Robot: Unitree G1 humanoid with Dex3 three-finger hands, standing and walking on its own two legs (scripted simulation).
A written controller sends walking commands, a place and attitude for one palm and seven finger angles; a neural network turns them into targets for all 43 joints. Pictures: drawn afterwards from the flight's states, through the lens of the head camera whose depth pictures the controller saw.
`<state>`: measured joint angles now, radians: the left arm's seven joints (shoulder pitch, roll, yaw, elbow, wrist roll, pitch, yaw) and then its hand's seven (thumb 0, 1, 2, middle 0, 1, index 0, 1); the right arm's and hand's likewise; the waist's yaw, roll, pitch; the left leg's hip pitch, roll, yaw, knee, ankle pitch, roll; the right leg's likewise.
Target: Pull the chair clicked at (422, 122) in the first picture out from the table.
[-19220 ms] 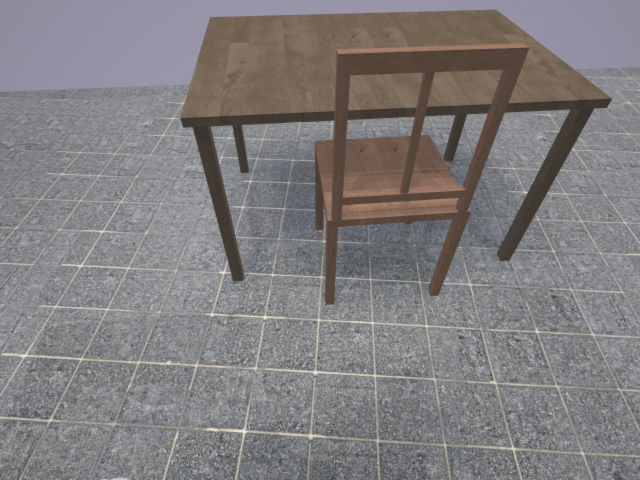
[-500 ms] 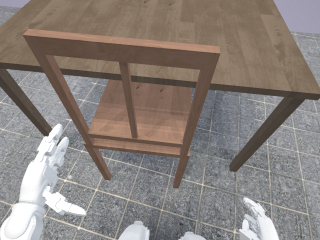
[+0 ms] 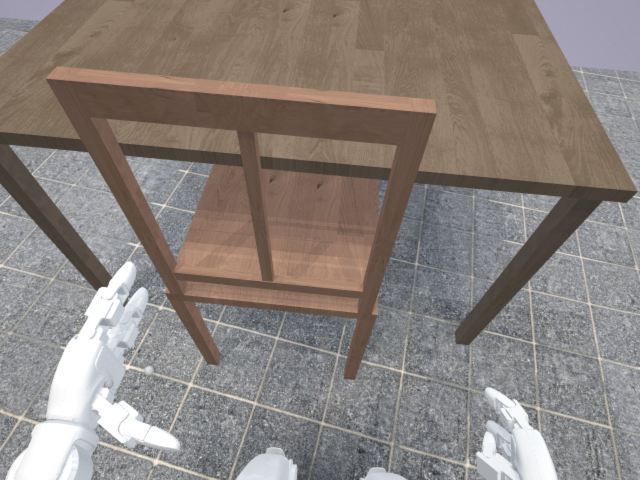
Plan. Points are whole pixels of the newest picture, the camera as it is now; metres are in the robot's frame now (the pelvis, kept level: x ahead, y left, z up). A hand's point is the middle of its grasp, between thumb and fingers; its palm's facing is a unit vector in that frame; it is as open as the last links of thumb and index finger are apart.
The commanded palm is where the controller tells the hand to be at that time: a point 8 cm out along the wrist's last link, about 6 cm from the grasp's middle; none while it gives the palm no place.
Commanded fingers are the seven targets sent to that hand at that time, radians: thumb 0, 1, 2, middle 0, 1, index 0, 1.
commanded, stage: aim the fingers beside a spindle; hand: left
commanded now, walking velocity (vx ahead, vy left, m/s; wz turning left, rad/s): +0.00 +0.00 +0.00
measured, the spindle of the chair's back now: (259, 219) +0.48 +0.11 +0.00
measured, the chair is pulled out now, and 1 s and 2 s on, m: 0.00 0.00 0.00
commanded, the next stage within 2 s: none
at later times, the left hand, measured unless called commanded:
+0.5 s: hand (180, 349) +0.27 +0.18 +0.02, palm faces -0.05 -1.00 -0.02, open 16.9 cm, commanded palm +0.25 +0.23 +0.02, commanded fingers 0.00 -0.50 0.30 -0.06 -0.08 -0.06 -0.08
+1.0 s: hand (222, 328) +0.30 +0.14 +0.00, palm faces -0.07 -1.00 -0.01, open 17.0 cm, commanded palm +0.29 +0.19 +0.00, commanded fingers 0.00 -0.50 0.30 -0.06 -0.08 -0.06 -0.08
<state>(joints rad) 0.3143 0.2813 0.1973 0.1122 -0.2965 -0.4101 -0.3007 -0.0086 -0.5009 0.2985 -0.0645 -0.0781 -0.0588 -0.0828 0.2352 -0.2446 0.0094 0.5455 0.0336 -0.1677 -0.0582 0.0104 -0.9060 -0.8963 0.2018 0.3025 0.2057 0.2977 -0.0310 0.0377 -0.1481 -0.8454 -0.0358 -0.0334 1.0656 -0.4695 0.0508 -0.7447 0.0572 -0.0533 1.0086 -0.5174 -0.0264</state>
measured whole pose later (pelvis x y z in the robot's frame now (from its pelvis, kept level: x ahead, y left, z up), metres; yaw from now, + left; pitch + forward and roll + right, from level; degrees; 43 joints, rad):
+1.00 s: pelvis -0.01 +0.00 -0.03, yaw -1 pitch +19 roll -3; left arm 0.02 0.20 0.05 0.27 -0.18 -0.42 -0.12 -0.01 -0.50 0.30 -0.06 -0.08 -0.06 -0.08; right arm 0.22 -0.25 0.01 0.54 0.01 -0.06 -0.01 0.01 -0.91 -0.90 0.20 0.30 0.21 0.30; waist -0.04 0.04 -0.16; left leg -1.01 -0.04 -0.02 1.20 -0.51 0.05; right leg -0.92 0.05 -0.05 1.15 -0.57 -0.03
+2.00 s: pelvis -0.01 -0.01 -0.04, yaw -1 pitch +21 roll -3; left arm -0.09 0.17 0.01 0.37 -0.14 -0.48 -0.07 -0.01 -0.50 0.30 -0.06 -0.08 -0.06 -0.08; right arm 0.21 -0.25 -0.01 0.56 0.00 0.00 0.00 0.01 -0.91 -0.90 0.20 0.30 0.20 0.30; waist -0.05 0.03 -0.17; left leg -1.10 -0.03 -0.02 1.26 -0.53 0.04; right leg -1.02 0.06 -0.06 1.23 -0.59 -0.04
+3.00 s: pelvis -0.01 +0.00 -0.04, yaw -2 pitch +22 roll -3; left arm -0.07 0.18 0.03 0.34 -0.15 -0.43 -0.06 -0.01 -0.50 0.30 -0.06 -0.08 -0.06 -0.08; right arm 0.22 -0.24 0.00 0.54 0.00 0.03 0.01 0.01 -0.91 -0.90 0.20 0.30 0.20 0.30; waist -0.06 0.03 -0.17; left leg -1.10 -0.02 -0.01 1.26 -0.53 0.05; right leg -1.02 0.06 -0.05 1.23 -0.59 -0.03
